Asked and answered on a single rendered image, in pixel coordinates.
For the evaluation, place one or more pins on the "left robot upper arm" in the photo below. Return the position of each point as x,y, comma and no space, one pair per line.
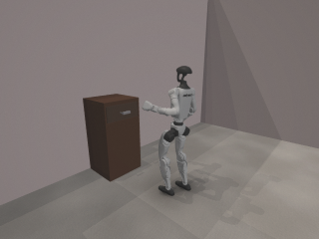
173,94

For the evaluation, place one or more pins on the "right robot forearm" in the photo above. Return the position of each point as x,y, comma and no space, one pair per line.
189,114

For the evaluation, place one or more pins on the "handle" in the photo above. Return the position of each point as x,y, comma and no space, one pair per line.
125,113

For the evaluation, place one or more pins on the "humanoid robot torso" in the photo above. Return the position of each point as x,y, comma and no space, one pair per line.
184,101

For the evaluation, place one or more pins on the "left robot hand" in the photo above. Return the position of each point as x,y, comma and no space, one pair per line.
147,106

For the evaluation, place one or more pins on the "drawer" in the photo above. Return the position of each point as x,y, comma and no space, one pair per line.
113,113

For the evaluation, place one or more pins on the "right robot upper arm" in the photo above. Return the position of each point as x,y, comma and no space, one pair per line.
193,107

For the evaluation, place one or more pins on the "left robot thigh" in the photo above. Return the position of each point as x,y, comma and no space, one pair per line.
164,142

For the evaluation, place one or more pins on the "cabinet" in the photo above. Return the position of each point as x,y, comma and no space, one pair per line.
115,147

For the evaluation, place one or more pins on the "left robot forearm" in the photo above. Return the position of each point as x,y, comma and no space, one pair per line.
164,111

